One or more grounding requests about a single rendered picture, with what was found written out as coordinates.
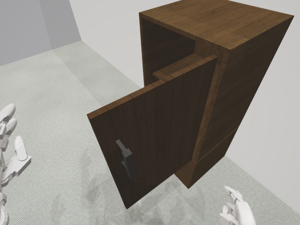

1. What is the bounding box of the handle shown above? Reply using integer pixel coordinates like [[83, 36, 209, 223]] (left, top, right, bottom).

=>
[[116, 139, 137, 180]]

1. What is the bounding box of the robot left hand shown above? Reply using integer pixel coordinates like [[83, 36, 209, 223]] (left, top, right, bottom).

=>
[[0, 103, 31, 192]]

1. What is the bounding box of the robot right hand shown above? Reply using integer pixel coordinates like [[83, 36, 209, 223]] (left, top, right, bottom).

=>
[[220, 186, 256, 225]]

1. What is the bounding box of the left robot forearm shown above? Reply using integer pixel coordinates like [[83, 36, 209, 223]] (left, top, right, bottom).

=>
[[0, 192, 9, 225]]

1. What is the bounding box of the cupboard door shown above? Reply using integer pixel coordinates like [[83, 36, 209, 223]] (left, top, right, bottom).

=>
[[87, 55, 218, 209]]

